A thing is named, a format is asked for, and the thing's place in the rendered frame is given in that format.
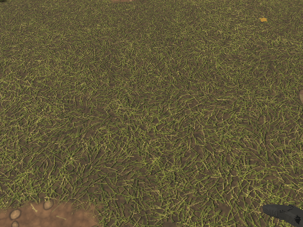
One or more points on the right robot hand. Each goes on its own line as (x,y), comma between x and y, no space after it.
(290,213)

